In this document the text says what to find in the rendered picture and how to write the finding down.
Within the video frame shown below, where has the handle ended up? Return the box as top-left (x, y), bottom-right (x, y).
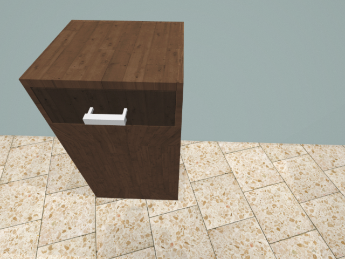
top-left (83, 107), bottom-right (128, 126)

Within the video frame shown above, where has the drawer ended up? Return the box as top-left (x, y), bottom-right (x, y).
top-left (32, 87), bottom-right (176, 126)

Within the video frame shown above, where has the cabinet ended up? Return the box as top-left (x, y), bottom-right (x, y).
top-left (19, 20), bottom-right (184, 200)

